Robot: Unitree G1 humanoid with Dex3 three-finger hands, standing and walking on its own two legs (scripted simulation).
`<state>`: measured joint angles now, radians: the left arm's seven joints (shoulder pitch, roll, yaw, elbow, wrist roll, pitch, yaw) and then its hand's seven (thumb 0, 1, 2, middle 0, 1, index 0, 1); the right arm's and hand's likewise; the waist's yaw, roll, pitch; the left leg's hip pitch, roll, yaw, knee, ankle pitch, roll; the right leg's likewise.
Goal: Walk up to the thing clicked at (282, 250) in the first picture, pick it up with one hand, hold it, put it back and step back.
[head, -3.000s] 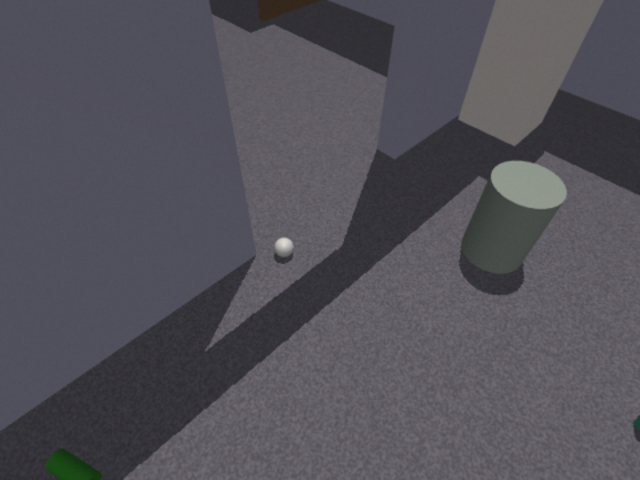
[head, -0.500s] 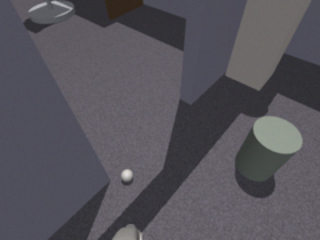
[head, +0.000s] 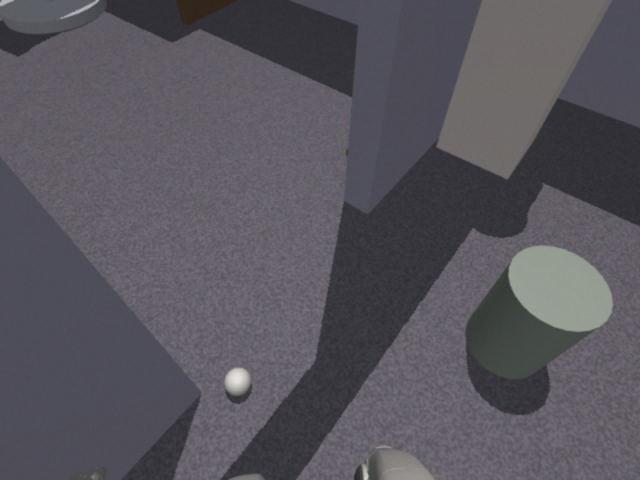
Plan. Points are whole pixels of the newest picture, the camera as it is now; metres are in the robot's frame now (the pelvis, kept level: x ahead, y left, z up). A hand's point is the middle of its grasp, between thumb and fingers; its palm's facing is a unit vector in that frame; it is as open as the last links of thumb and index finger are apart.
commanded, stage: walk up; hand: left
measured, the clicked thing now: (237, 381) +0.44 +0.23 -0.71
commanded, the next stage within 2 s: none
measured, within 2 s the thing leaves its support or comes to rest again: neither
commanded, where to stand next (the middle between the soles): +0.09 +0.00 m, yaw +1 degrees
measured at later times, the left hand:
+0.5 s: hand out of the picture +0.11 +0.26 -0.13, palm faces +0.02 -0.95 -0.31, open 7.4 cm
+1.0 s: hand out of the picture +0.10 +0.25 -0.13, palm faces +0.05 -0.95 -0.32, open 7.4 cm
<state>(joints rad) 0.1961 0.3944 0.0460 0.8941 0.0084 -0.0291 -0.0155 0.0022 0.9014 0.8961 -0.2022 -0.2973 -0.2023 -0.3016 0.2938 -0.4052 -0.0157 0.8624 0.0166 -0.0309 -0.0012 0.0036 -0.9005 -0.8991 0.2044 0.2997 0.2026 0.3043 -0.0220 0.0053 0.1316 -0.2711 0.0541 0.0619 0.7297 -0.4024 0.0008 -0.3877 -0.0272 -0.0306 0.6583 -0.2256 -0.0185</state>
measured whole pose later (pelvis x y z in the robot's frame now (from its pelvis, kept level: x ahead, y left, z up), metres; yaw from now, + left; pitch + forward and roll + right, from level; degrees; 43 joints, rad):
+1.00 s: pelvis +0.03 +0.00 +0.03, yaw +2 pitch -2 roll +0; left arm 0.07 0.33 0.02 1.17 0.01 -0.01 -0.02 0.00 0.90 0.90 -0.20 -0.30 -0.20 -0.30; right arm 0.08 -0.36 0.01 1.15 0.00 -0.02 0.00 0.00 -0.90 -0.90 0.20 0.30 0.20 0.30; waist 0.01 0.01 0.05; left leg -0.07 0.02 -0.01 0.33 -0.23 -0.02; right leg -0.18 -0.04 -0.07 0.34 -0.12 0.01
